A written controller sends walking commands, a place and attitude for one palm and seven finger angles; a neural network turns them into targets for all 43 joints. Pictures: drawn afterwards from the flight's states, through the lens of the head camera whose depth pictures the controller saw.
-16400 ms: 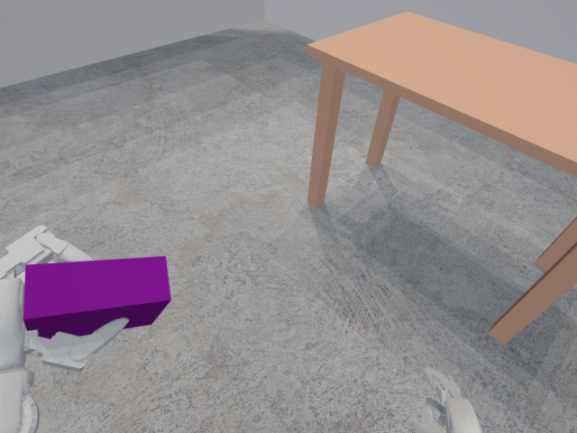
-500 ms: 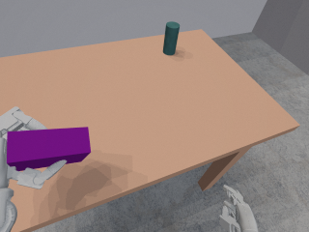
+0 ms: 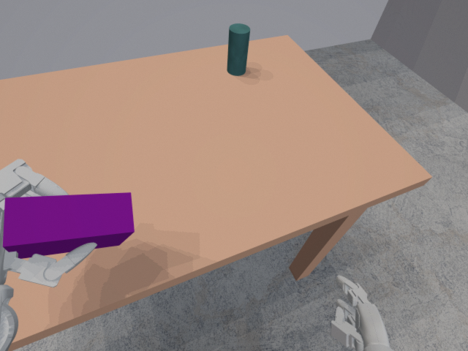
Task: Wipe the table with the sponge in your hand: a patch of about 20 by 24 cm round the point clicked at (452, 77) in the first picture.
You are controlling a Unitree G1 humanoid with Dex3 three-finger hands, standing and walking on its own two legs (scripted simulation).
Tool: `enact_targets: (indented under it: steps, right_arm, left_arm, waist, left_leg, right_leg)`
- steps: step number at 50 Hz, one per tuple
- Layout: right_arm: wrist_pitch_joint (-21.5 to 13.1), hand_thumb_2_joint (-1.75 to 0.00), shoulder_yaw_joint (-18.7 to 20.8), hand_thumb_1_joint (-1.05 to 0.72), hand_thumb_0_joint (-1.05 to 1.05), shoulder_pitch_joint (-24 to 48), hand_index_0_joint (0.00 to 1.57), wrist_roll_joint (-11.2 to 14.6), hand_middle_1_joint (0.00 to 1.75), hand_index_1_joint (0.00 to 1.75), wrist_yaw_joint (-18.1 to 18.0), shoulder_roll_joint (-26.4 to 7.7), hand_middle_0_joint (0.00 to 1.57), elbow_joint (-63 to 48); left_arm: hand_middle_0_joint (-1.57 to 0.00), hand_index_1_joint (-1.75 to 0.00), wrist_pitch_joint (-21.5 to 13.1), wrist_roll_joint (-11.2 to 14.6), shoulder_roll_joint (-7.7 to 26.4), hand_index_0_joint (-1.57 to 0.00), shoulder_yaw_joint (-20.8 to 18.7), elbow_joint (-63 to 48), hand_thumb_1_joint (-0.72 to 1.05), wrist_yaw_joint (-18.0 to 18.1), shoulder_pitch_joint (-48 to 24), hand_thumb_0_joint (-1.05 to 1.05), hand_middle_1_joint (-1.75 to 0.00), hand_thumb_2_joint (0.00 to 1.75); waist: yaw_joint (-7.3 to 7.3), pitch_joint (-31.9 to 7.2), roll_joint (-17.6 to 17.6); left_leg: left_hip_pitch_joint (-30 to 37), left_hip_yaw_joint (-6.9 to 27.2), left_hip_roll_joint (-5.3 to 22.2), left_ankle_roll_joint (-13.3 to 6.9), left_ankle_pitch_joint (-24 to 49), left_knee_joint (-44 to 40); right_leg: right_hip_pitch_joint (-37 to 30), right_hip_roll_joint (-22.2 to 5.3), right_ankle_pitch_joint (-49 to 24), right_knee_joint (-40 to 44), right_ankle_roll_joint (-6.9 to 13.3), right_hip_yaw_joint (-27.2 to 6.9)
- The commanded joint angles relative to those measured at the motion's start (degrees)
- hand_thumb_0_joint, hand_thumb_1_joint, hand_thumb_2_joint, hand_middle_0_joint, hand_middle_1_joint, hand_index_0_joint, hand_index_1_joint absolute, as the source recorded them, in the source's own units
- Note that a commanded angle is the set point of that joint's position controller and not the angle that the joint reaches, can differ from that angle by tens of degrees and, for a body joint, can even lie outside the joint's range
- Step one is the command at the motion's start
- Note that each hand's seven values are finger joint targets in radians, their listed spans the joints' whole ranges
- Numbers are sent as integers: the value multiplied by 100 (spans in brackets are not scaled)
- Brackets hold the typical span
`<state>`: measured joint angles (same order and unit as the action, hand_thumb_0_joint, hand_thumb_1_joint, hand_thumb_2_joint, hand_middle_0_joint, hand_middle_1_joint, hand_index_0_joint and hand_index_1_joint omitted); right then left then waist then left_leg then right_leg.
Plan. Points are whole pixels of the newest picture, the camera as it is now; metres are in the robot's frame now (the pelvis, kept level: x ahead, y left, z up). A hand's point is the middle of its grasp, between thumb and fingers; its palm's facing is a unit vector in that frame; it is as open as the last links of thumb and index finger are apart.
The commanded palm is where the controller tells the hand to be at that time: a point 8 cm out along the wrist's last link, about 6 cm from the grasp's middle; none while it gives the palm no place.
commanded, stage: shuffle to correct the standing spot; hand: left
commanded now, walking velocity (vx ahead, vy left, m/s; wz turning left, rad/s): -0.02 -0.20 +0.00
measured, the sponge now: (91, 224) +0.24 +0.21 +0.14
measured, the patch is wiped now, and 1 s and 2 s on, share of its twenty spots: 0.00 0.00 0.00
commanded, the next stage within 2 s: come to a stop and stand still in 0.18 s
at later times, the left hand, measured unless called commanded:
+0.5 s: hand (80, 228) +0.23 +0.21 +0.15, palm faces +0.35 -0.84 -0.42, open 9.3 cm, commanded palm +0.16 +0.25 +0.18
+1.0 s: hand (19, 228) +0.22 +0.28 +0.15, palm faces +0.40 -0.84 -0.37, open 9.3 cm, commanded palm +0.16 +0.31 +0.18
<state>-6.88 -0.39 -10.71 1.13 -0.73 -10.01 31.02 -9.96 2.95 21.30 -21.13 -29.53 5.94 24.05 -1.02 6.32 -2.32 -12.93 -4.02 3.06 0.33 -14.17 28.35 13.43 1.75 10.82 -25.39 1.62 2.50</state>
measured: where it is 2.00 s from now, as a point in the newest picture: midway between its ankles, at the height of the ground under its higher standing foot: outside the picture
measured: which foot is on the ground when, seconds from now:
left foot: down 0.00-1.00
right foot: down 0.00-1.00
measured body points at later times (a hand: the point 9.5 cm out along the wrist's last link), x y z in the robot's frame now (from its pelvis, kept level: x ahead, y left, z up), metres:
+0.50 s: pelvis +0.01 -0.03 +0.00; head +0.05 -0.02 +0.45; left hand +0.20 +0.25 +0.18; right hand +0.18 -0.28 -0.08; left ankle +0.01 +0.12 -0.74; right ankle +0.03 -0.10 -0.74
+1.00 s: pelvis +0.00 +0.03 +0.00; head +0.03 +0.05 +0.45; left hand +0.19 +0.32 +0.18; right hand +0.19 -0.18 -0.07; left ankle +0.01 +0.12 -0.74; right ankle +0.03 -0.10 -0.74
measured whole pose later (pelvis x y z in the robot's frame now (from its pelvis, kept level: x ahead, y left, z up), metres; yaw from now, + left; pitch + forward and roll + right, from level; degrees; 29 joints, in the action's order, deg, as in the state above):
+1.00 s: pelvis +0.00 +0.03 +0.00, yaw +1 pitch -1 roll -1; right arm -6.2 -2.1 -10.7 1.1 -1.9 -9.5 31.6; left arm -8.2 1.7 20.8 -19.6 -29.3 7.3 24.9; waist -1.4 5.3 -2.1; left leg -11.0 -3.8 0.6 -1.8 -12.8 25.2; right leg 10.5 -0.4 8.9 -21.0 -0.4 2.6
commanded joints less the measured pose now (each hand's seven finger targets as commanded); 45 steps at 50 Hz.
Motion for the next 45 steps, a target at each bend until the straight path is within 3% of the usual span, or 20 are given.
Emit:
enact_targets:
  steps: [1, 2, 6, 9, 10, 14, 15, 16, 19, 20, 21, 24, 25, 29, 36, 40, 42, 45]
  right_arm:
    - [-263, -90, 378, -90, 0, 348, 20, 0, 30, 30, -41, -801, 20, -865]
    - [-274, -90, 422, -90, 0, 367, 20, 0, 30, 30, -52, -830, 20, -901]
    - [-242, -90, 395, -90, 0, 347, 20, -5, 30, 30, -77, -807, 20, -867]
    - [-232, -90, 448, -90, 0, 327, 20, 7, 30, 30, -93, -819, 20, -890]
    - [-235, -90, 427, -90, 0, 389, 20, 41, 30, 30, -99, -814, 20, -866]
    - [-204, -90, 456, -90, 0, 313, 20, 11, 30, 30, -111, -827, 20, -879]
    - [-207, -90, 430, -90, 0, 402, 20, 49, 30, 30, -126, -827, 20, -851]
    - [-188, -90, 397, -90, 0, 349, 20, 25, 30, 30, -118, -802, 20, -841]
    - [-186, -90, 374, -90, 0, 359, 20, 57, 30, 30, -113, -796, 20, -824]
    - [-183, -90, 346, -90, 0, 443, 20, 86, 30, 30, -137, -803, 20, -767]
    - [-163, -90, 315, -90, 0, 384, 20, 50, 30, 30, -127, -808, 20, -758]
    - [-166, -90, 315, -90, 0, 408, 20, 56, 30, 30, -148, -826, 20, -741]
    - [-159, -90, 311, -90, 0, 492, 20, 69, 30, 30, -181, -835, 20, -688]
    - [-160, -90, 320, -90, 0, 423, 20, 54, 30, 30, -177, -831, 20, -713]
    - [-179, -90, 244, -90, 0, 463, 20, 21, 30, 30, -199, -805, 20, -703]
    - [-189, -90, 228, -90, 0, 479, 20, 34, 30, 30, -188, -783, 20, -735]
    - [-182, -90, 231, -90, 0, 404, 20, 12, 30, 30, -181, -786, 20, -770]
    - [-210, -90, 218, -90, 0, 421, 20, 28, 30, 30, -176, -757, 20, -765]
  left_arm:
    - [-120, -160, -359, 136, 844, -120, -580, -1367, 10, 64, -245, 0, -160, 130]
    - [-120, -160, -357, 137, 980, -120, -677, -1441, 10, 62, -307, 0, -160, 130]
    - [-120, -160, -296, 190, 908, -120, -636, -1338, 10, 57, -172, 0, -160, 130]
    - [-120, -160, -278, 204, 1075, -120, -761, -1438, 10, 67, -203, 0, -160, 130]
    - [-120, -160, -246, 221, 1057, -120, -762, -1457, 10, 92, -90, 0, -160, 130]
    - [-120, -160, -242, 243, 1166, -120, -852, -1479, 10, 89, -38, 0, -160, 130]
    - [-120, -160, -226, 256, 1182, -120, -907, -1454, 10, 129, 169, 0, -160, 130]
    - [-120, -160, -236, 256, 1047, -120, -812, -1400, 10, 138, 232, 0, -160, 130]
    - [-120, -160, -261, 206, 1103, -120, -876, -1388, 10, 221, 266, 0, -160, 130]
    - [-120, -160, -228, 196, 1090, -120, -863, -1269, 10, 272, 465, 0, -160, 130]
    - [-120, -160, -241, 183, 965, -120, -745, -1288, 10, 265, 439, 0, -160, 130]
    - [-120, -160, -232, 133, 1051, -120, -777, -1238, 10, 285, 312, 0, -160, 130]
    - [-120, -160, -202, 121, 1085, -120, -797, -1171, 10, 310, 376, 0, -160, 130]
    - [-120, -160, -190, 79, 1001, -120, -674, -1148, 10, 284, 143, 0, -160, 130]
    - [-120, -160, -185, 6, 851, -120, -441, -1239, 10, 259, -176, 0, -160, 130]
    - [-120, -160, -182, -25, 948, -120, -530, -1235, 10, 254, -185, 0, -160, 130]
    - [-120, -160, -196, -45, 819, -120, -419, -1260, 10, 232, -288, 0, -160, 130]
    - [-120, -160, -214, -58, 926, -120, -524, -1311, 10, 235, -232, 0, -160, 130]
  waist:
    - [54, -1195, 671]
    - [42, -1163, 661]
    - [69, -1163, 481]
    - [66, -1232, 321]
    - [83, -1198, 415]
    - [87, -1256, 194]
    - [85, -1273, 356]
    - [97, -1363, 374]
    - [71, -1397, 224]
    - [81, -1312, 347]
    - [74, -1368, 258]
    - [49, -1266, 136]
    - [59, -1207, 256]
    - [39, -1229, 141]
    - [32, -1048, 567]
    - [33, -1050, 660]
    - [38, -988, 698]
    - [38, -1101, 766]
  left_leg:
    - [7, 516, 636, -147, 358, -536]
    - [16, 535, 651, -152, 386, -477]
    - [60, 435, 540, -155, 85, -291]
    - [116, 354, 433, -141, -25, -29]
    - [249, 375, 393, -138, 6, -37]
    - [145, 364, 387, -146, 60, 117]
    - [255, 377, 370, -156, 145, 76]
    - [197, 350, 330, -172, 208, 105]
    - [113, 330, 161, -142, 267, 269]
    - [190, 389, 176, -153, 388, 178]
    - [169, 387, 189, -163, 476, 112]
    - [137, 398, 200, -158, 508, 4]
    - [248, 421, 248, -176, 609, -109]
    - [306, 439, 329, -178, 807, -306]
    - [179, 623, 465, -228, 311, -833]
    - [100, 682, 511, -206, 255, -967]
    - [-65, 760, 536, -209, 140, -1065]
    - [20, 721, 550, -177, 398, -1042]
  right_leg:
    - [-533, -446, -777, 212, -56, -477]
    - [-510, -476, -846, 214, -45, -560]
    - [-313, -538, -621, 397, 3, -704]
    - [-227, -691, -493, 530, 57, -896]
    - [-59, -690, -471, 582, 106, -950]
    - [-146, -799, -469, 607, 85, -968]
    - [-111, -796, -519, 637, 83, -978]
    - [-284, -830, -572, 653, 22, -996]
    - [-546, -1032, -899, 858, -117, -1253]
    - [-502, -1050, -1075, 872, -100, -1230]
    - [-641, -1022, -1141, 832, -133, -1108]
    - [-705, -1018, -1237, 888, -256, -1103]
    - [-630, -991, -1276, 858, -215, -1059]
    - [-756, -878, -1306, 721, -136, -903]
    - [-685, -717, -515, 676, -30, -726]
    - [-791, -669, -620, 591, -15, -654]
    - [-867, -634, -574, 561, -7, -590]
    - [-951, -635, -855, 466, -13, -510]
